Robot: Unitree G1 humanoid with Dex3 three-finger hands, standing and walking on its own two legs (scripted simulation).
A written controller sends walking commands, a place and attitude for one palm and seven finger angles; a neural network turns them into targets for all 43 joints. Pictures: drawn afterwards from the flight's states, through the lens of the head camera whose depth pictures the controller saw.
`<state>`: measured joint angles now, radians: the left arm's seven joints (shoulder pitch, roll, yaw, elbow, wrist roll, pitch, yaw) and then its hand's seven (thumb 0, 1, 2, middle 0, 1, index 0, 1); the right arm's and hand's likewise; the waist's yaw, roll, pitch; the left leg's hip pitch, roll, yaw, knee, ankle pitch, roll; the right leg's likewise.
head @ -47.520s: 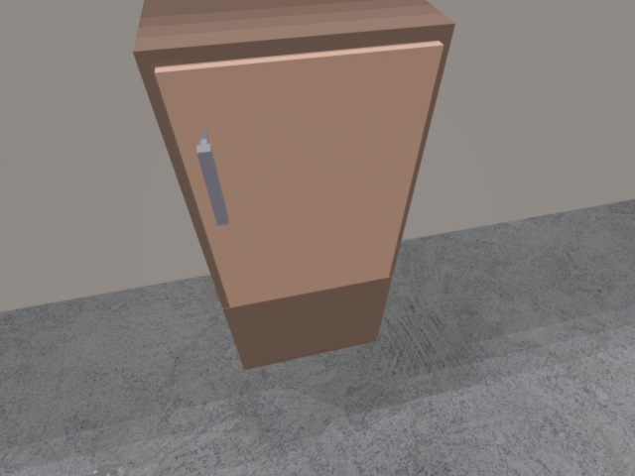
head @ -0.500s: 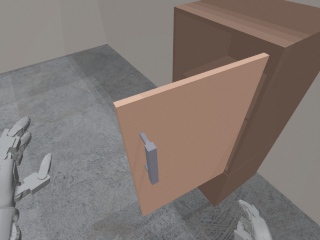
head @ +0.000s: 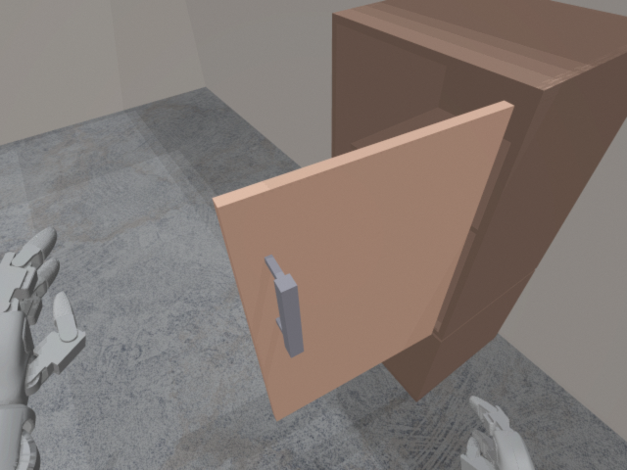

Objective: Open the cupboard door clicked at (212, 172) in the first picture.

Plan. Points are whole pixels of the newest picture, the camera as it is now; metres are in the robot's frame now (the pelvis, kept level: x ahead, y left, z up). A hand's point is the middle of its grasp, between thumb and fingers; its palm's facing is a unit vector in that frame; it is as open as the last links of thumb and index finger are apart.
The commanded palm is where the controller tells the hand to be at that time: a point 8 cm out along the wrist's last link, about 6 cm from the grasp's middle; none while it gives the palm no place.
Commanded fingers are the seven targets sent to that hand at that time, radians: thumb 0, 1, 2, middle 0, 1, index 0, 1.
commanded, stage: step back with the hand held close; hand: left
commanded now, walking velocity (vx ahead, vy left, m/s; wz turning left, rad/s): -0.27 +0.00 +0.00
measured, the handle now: (283, 307) +0.30 +0.09 +0.07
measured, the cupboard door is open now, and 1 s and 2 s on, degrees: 84 84 84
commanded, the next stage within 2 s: stop stepping back and stand still in 1.24 s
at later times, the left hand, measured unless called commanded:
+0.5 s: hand (33, 380) +0.14 +0.28 +0.15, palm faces +0.38 -0.77 -0.51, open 7.4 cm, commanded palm +0.08 +0.32 +0.17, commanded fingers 0.00 0.90 0.90 -0.20 -0.30 -0.20 -0.30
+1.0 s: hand out of the picture +0.06 +0.29 +0.15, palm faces +0.50 -0.74 -0.45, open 7.4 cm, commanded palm -0.01 +0.33 +0.17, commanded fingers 0.00 0.90 0.90 -0.20 -0.30 -0.20 -0.30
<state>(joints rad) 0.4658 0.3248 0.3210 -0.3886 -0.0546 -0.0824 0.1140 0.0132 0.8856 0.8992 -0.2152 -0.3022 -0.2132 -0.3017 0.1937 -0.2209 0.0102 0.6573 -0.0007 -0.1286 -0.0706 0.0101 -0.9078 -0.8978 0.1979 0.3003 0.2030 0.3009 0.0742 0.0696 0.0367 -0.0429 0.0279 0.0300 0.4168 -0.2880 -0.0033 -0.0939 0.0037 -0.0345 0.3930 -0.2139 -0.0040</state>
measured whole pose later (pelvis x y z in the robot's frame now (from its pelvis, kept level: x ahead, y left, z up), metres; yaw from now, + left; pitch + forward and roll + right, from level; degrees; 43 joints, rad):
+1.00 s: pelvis -0.13 +0.02 -0.03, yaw +3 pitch -2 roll +0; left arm 0.49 0.38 0.46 -0.54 0.00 -0.26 0.16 0.01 0.88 0.90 -0.22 -0.30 -0.22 -0.30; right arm 0.21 -0.22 -0.02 0.61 -0.01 -0.10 -0.06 0.01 -0.91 -0.90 0.20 0.30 0.20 0.30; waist 0.00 -0.03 0.08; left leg -0.49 -0.03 0.04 0.78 -0.42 0.03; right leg -0.48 0.00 0.07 0.66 -0.14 0.03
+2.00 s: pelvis -0.30 +0.03 +0.00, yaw -4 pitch -1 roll +2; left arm 0.49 0.35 0.39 -0.37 -0.02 -0.21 0.16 0.01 0.88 0.90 -0.22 -0.30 -0.21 -0.30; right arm 0.31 -0.24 -0.01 0.71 -0.01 -0.14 -0.10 0.01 -0.91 -0.90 0.20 0.30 0.20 0.30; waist 0.00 -0.03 -0.05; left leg -0.34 0.04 0.05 0.65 -0.32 0.02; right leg -0.21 0.00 -0.05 0.45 -0.24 -0.05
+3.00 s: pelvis -0.31 +0.06 +0.00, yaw -1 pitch -2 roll +0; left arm 0.28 0.17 0.01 1.17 0.01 0.01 0.02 0.00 0.91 0.90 -0.20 -0.30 -0.20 -0.30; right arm 0.27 -0.14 0.00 1.14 -0.02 0.02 -0.03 0.00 -0.91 -0.90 0.20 0.30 0.20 0.30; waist 0.00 0.03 0.07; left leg -0.21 0.00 0.01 0.42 -0.19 0.01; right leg -0.18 -0.03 -0.07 0.42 -0.21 0.00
